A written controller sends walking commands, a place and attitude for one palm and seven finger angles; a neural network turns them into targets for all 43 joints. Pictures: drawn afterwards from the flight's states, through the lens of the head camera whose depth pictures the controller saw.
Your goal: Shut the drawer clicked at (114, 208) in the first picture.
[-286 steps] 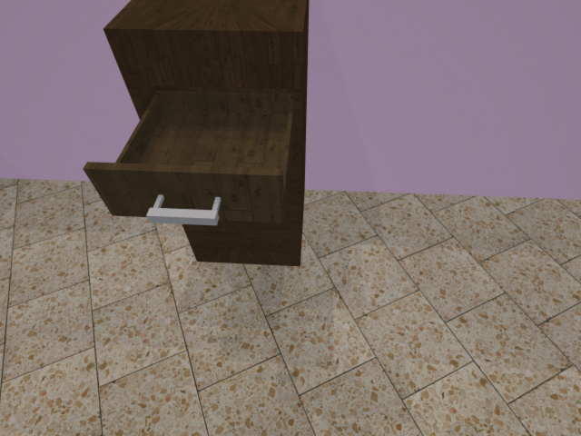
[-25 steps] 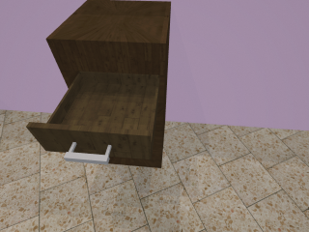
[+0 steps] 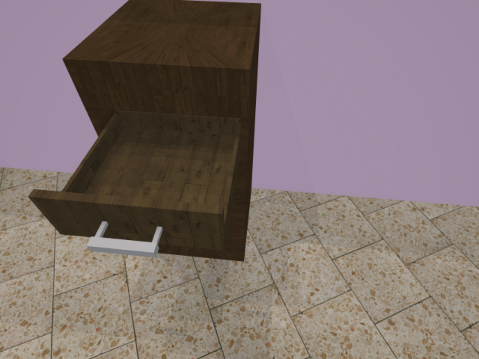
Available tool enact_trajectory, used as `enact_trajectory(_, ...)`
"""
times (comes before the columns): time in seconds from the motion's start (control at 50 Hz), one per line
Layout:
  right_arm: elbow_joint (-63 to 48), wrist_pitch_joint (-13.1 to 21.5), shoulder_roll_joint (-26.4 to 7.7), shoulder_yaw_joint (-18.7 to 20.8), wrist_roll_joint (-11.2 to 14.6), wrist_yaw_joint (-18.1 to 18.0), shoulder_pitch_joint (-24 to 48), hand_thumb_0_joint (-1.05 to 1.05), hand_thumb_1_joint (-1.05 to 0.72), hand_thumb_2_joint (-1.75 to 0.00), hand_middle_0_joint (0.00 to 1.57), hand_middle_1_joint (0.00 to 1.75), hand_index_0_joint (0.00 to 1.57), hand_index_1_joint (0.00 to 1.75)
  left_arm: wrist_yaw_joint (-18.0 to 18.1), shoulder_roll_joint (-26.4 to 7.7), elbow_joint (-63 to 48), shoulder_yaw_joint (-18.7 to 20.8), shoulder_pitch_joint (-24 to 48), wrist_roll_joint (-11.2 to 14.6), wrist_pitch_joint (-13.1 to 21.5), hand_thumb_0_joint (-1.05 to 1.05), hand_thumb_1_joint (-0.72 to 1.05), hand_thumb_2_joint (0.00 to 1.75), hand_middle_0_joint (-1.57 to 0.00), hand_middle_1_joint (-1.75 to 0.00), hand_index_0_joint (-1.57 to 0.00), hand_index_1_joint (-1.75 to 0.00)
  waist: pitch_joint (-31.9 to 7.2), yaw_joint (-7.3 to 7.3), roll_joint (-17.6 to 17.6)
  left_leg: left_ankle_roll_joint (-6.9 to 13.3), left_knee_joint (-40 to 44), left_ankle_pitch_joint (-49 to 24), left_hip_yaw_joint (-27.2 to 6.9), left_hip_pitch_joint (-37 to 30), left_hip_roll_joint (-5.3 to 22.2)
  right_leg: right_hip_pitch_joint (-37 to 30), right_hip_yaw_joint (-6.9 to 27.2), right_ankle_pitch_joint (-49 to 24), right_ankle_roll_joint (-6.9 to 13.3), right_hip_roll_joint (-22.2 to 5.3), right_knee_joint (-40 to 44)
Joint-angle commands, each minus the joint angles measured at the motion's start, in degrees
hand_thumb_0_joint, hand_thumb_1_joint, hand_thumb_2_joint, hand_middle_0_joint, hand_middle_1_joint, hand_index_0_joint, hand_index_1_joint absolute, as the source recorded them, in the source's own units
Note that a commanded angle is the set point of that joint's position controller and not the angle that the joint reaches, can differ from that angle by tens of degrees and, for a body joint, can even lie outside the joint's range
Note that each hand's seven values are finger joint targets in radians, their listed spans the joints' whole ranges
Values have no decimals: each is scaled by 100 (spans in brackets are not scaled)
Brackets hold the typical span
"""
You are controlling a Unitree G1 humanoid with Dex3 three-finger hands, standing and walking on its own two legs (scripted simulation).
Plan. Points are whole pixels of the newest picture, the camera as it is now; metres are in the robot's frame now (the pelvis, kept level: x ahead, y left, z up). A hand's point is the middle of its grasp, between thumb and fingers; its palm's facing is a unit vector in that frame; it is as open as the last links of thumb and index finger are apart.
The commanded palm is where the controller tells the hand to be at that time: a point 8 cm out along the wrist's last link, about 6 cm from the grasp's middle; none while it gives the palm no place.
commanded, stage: look again from close up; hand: left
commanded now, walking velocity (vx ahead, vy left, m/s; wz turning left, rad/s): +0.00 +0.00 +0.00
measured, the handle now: (127, 238) +0.35 +0.26 -0.05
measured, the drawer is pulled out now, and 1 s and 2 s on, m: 0.30 0.30 0.30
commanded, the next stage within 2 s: shuffle to correct the standing spot in 0.02 s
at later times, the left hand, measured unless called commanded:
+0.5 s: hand out of the picture +0.01 +0.19 -0.18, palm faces +0.06 -0.99 -0.16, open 7.4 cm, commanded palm none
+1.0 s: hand out of the picture +0.10 +0.19 -0.17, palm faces -0.02 -0.97 -0.24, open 7.2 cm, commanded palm none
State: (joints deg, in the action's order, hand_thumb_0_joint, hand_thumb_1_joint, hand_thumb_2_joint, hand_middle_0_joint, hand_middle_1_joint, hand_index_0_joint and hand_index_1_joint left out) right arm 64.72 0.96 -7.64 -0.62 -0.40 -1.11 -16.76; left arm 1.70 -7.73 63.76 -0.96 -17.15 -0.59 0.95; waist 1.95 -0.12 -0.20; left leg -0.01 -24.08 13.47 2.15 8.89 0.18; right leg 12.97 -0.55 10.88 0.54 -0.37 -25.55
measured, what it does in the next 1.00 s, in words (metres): stands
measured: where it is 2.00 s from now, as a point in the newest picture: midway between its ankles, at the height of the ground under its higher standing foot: outside the picture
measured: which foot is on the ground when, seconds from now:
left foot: down 0.00-1.00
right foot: down 0.00-1.00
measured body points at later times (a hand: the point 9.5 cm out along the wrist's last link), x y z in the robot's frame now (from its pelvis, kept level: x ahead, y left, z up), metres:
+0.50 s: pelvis +0.03 +0.03 -0.01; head +0.03 +0.04 +0.44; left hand +0.01 +0.25 -0.17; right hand -0.01 -0.20 -0.16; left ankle +0.00 +0.12 -0.74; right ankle +0.03 -0.11 -0.74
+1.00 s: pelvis +0.03 +0.02 +0.00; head +0.04 +0.00 +0.44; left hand +0.10 +0.24 -0.15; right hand +0.01 -0.19 -0.17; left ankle +0.00 +0.12 -0.74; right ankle +0.04 -0.09 -0.74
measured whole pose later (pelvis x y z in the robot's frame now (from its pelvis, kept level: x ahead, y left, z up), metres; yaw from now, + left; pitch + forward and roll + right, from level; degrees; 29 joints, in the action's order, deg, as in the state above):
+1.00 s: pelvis +0.03 +0.02 +0.00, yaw -3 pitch -1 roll +1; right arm 63.7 0.4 -7.5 1.0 -0.6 -2.1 -15.8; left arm 2.4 -8.5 59.4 1.3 -11.3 -0.7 -0.1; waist 3.1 0.8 -1.0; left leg 1.1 -26.2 17.7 6.4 7.4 -0.2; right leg 14.9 -1.9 14.2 1.2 -0.9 -30.2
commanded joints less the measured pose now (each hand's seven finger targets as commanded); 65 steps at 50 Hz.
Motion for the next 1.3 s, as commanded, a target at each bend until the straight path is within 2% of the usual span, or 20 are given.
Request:
enact_trajectory(0.0, -69, 61, -462, 69, -8, -45, -416, 0, -90, -90, 20, 30, 20, 30, 43, -494, -148, 119, -362, 4, 90, 0, 90, 90, -20, -30, -20, -30, 223, 25, 154, 117, 548, -173, -416, 360, 465, -43, 558, -193, 123, -513, 544)
enact_trajectory(0.1, -50, 65, -448, 69, -7, -47, -419, 0, -90, -90, 20, 30, 20, 30, 43, -480, -145, 125, -381, 6, 92, 0, 90, 90, -20, -30, -20, -30, 217, 19, 117, 115, 576, -185, -427, 346, 462, -66, 550, -189, 120, -509, 561)
enact_trajectory(0.18, -39, -26, -499, 88, -44, -8, -514, 0, -90, -90, 20, 30, 20, 30, 41, -621, -202, 202, -402, -32, 66, 0, 90, 90, -20, -30, -20, -30, 400, -23, 172, 101, 365, 505, -269, 544, 287, 73, 723, 984, 226, -609, 719)
enact_trajectory(0.32, -208, -132, -419, 168, -87, 40, -733, 0, -90, -90, 20, 30, 20, 30, 51, -920, -420, 461, -411, -54, -28, 0, 90, 90, -20, -30, -20, -30, 504, -7, 835, 80, -558, 759, 89, 691, 35, 512, 1504, 2345, 620, -1295, 1354)
enact_trajectory(0.38, -144, -60, -416, 157, -91, 39, -1075, 0, -90, -90, 20, 30, 20, 30, 36, -745, -523, 464, -251, -58, -45, 0, 90, 90, -20, -30, -20, -30, 521, 95, 298, 128, 74, 610, -32, 276, 151, 773, 1007, 1757, 536, -891, 715)
enact_trajectory(0.44, -152, 27, -758, 205, -105, -10, -1274, 0, -90, -90, 20, 30, 20, 30, -14, -325, -604, 365, -160, -123, -47, 0, 90, 90, -20, -30, -20, -30, 588, 108, -1113, 536, 1170, 965, -1075, 290, 1042, 931, -216, 1114, 257, -87, -837)
enact_trajectory(0.46, -194, 36, -767, 209, -88, -33, -1279, 0, -90, -90, 20, 30, 20, 30, -21, -270, -646, 338, -93, -152, -27, 0, 90, 90, -20, -30, -20, -30, 657, 108, -1172, 744, 1271, 515, -1262, 120, 1242, 1179, -384, 1253, 206, -35, -1206)
enact_trajectory(0.5, -241, 114, -610, 129, -100, -83, -1125, 0, -90, -90, 20, 30, 20, 30, -25, -156, -583, 265, -109, -107, 12, 0, 90, 90, -20, -30, -20, -30, 498, 13, -764, 930, 852, -1717, -1094, -233, 1313, 1212, -257, 1297, 179, -203, -1373)
enact_trajectory(0.54, -251, 167, -572, 77, -78, -156, -971, 0, -90, -90, 20, 30, 20, 30, -9, -111, -435, 247, -243, -27, 43, 0, 90, 90, -20, -30, -20, -30, 223, -80, -344, 713, 250, -3994, -606, -351, 1119, 483, -142, 463, 129, -300, -549)
enact_trajectory(0.56, -252, 196, -521, 70, -42, -190, -896, 0, -90, -90, 20, 30, 20, 30, 8, -156, -326, 246, -432, -2, 61, 0, 90, 90, -20, -30, -20, -30, 29, -136, -146, 515, 64, -4594, -445, -406, 969, 125, -6, -649, 134, -339, -294)
enact_trajectory(0.6, -246, 215, -531, 79, 4, -234, -906, 0, -90, -90, 20, 30, 20, 30, 53, -370, -233, 250, -538, 48, 70, 0, 90, 90, -20, -30, -20, -30, -234, -77, -203, 178, 47, -4281, -286, -255, 764, -472, 204, -2236, 207, -578, -424)
enact_trajectory(0.62, -235, 212, -476, 91, 18, -246, -872, 0, -90, -90, 20, 30, 20, 30, 54, -426, -246, 238, -455, 53, 30, 0, 90, 90, -20, -30, -20, -30, -113, -44, -373, 67, 220, -3992, -302, -193, 757, -414, 163, -2096, 181, -614, -453)
enact_trajectory(0.66, -182, 148, -513, 135, 4, -267, -861, 0, -90, -90, 20, 30, 20, 30, 69, -404, -261, 259, -294, 38, -27, 0, 90, 90, -20, -30, -20, -30, -27, -25, 138, 170, 83, -4273, -333, -294, 847, -298, 119, -2111, 118, -494, -588)
enact_trajectory(0.72, -165, 99, -558, 203, -7, -280, -858, 0, -90, -90, 20, 30, 20, 30, 101, -441, -398, 307, -170, 23, -89, 0, 90, 90, -20, -30, -20, -30, -181, 12, -90, 268, -6, -4625, -315, -578, 953, -47, 91, -1672, 65, -456, -725)
enact_trajectory(0.78, -212, 65, -523, 245, -27, -259, -653, 0, -90, -90, 20, 30, 20, 30, 96, -434, -539, 338, -14, 0, -127, 0, 90, 90, -20, -30, -20, -30, -124, -8, -278, 432, 29, -4241, -384, -527, 1061, 165, 118, -766, 51, -385, -731)
enact_trajectory(0.82, -249, 43, -478, 251, -38, -224, -452, 0, -90, -90, 20, 30, 20, 30, 82, -439, -541, 334, -24, -16, -123, 0, 90, 90, -20, -30, -20, -30, -146, -48, -148, 412, 34, -2999, -316, -216, 932, -17, 242, -1136, 79, -458, -529)
enact_trajectory(0.88, -220, 6, -322, 227, -23, -155, -448, 0, -90, -90, 20, 30, 20, 30, 82, -490, -526, 288, 5, -24, -77, 0, 90, 90, -20, -30, -20, -30, -163, 26, 465, 224, 81, -1040, -184, 175, 594, -270, 545, -1707, 212, -691, -188)
enact_trajectory(0.94, -167, -18, -271, 191, -34, -110, -462, 0, -90, -90, 20, 30, 20, 30, 61, -510, -541, 266, 131, -9, -57, 0, 90, 90, -20, -30, -20, -30, 9, 69, 452, 167, 281, -149, -141, 198, 488, -25, 643, -894, 271, -719, 171)
enact_trajectory(1.12, -38, -10, -344, 106, -48, -43, -469, 0, -90, -90, 20, 30, 20, 30, 21, -567, -384, 211, -14, -1, 27, 0, 90, 90, -20, -30, -20, -30, 340, 35, 91, 137, 596, 191, -163, 230, 480, 108, 656, 392, 189, -587, 882)
enact_trajectory(1.28, 39, -21, -356, 75, -40, -39, -699, 0, -90, -90, 20, 30, 20, 30, 17, -547, -247, 181, -257, 11, 74, 0, 90, 90, -20, -30, -20, -30, 294, 61, 107, 124, 641, 209, -164, 184, 465, 59, 620, 592, 166, -546, 1094)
